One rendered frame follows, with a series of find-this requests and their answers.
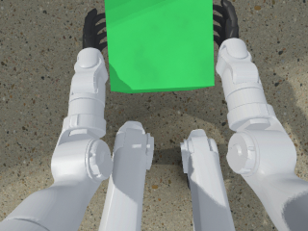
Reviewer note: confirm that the robot right forearm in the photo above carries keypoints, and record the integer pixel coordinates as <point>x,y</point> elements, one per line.
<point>243,91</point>

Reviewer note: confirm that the robot left hand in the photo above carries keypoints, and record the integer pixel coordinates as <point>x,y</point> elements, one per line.
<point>90,39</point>

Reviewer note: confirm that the right robot upper arm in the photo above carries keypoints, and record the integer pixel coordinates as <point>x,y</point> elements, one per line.
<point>266,160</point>

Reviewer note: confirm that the robot left forearm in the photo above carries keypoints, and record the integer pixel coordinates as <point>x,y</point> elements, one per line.
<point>87,97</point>

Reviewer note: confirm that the right robot foot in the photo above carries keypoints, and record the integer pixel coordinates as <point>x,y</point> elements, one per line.
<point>188,182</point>

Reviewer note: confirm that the robot right hand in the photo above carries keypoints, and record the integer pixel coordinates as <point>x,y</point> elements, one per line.
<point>229,28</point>

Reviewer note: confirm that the robot left shin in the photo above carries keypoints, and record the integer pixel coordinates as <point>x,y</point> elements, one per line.
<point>120,135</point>

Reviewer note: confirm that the left robot upper arm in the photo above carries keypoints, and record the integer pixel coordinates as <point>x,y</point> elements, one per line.
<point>78,168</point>

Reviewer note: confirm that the carton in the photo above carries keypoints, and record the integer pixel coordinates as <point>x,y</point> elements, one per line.
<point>160,45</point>

